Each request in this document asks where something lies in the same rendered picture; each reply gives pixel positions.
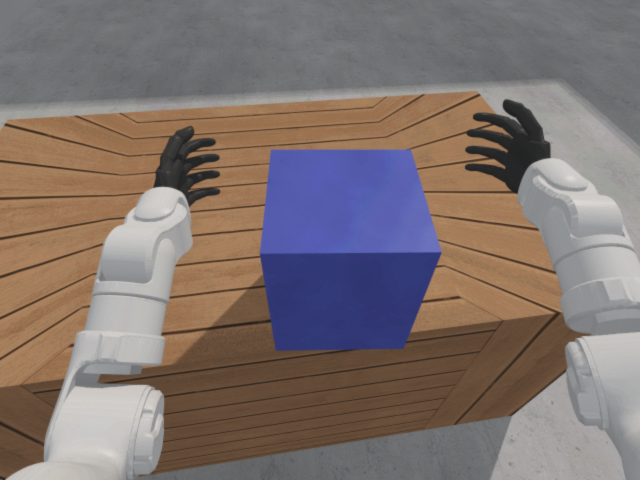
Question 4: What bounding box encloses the right robot hand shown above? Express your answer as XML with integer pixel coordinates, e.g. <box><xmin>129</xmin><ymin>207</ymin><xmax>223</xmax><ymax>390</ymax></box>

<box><xmin>465</xmin><ymin>99</ymin><xmax>551</xmax><ymax>194</ymax></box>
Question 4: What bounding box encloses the pedestal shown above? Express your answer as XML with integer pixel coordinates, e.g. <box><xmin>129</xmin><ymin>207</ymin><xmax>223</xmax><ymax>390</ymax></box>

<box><xmin>0</xmin><ymin>91</ymin><xmax>591</xmax><ymax>480</ymax></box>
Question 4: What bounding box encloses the carton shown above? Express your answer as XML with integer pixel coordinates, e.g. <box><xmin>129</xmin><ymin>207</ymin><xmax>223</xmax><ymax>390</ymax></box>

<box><xmin>260</xmin><ymin>150</ymin><xmax>442</xmax><ymax>351</ymax></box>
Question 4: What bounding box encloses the left robot forearm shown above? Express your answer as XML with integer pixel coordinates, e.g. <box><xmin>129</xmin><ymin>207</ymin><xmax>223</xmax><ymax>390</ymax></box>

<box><xmin>44</xmin><ymin>187</ymin><xmax>193</xmax><ymax>462</ymax></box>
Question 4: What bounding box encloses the right robot upper arm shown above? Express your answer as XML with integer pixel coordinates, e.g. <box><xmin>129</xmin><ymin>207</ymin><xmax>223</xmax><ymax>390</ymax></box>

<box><xmin>565</xmin><ymin>332</ymin><xmax>640</xmax><ymax>480</ymax></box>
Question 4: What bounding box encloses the right robot forearm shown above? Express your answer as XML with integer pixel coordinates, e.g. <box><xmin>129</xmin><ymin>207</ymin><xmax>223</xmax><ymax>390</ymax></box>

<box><xmin>517</xmin><ymin>158</ymin><xmax>640</xmax><ymax>335</ymax></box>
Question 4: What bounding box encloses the left robot hand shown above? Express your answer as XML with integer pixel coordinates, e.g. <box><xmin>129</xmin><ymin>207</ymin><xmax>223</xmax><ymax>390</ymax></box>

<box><xmin>153</xmin><ymin>126</ymin><xmax>220</xmax><ymax>207</ymax></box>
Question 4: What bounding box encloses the left robot upper arm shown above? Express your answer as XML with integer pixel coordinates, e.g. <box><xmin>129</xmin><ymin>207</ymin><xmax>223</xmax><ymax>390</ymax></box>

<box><xmin>5</xmin><ymin>383</ymin><xmax>164</xmax><ymax>480</ymax></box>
